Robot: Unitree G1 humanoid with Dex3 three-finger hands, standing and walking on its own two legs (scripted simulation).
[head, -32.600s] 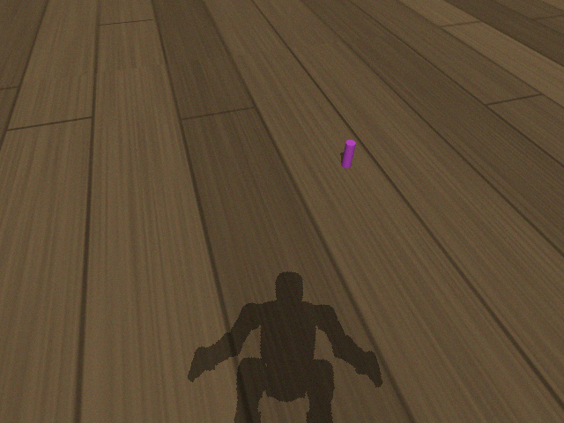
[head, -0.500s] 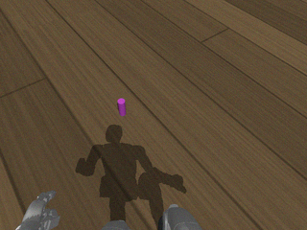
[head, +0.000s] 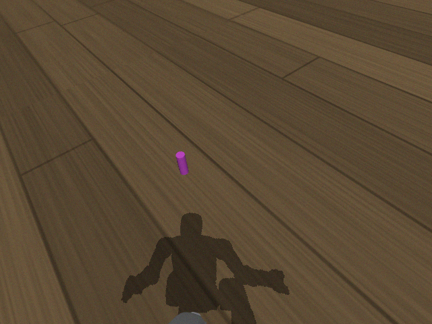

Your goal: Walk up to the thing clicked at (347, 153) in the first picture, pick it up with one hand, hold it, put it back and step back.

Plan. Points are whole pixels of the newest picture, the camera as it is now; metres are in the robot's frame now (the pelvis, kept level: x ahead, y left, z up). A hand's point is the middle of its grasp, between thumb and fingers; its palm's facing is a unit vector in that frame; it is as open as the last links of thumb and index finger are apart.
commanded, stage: step back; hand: left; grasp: from the side
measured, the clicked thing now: (182, 163) +1.05 +0.31 -0.69
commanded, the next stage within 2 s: stand in 0.94 s
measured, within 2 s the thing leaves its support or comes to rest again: neither
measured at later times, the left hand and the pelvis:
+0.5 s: hand out of the picture +0.07 +0.28 -0.14, palm faces +0.06 -0.91 -0.41, open 7.4 cm; pelvis +0.01 +0.00 -0.01, yaw +4 degrees
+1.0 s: hand out of the picture +0.11 +0.32 -0.15, palm faces +0.10 -0.92 -0.37, open 7.4 cm; pelvis +0.05 +0.04 +0.00, yaw +5 degrees
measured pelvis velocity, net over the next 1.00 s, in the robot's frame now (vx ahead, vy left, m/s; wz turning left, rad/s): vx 0.05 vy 0.04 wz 0.09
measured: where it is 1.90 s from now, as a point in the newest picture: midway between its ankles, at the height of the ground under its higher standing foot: outside the picture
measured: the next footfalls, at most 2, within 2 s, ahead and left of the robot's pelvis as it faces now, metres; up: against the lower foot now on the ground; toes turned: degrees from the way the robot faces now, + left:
left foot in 0.16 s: +0.02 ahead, +0.14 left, +0.00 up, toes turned +2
right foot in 0.46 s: +0.11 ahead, -0.10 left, +0.00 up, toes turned +3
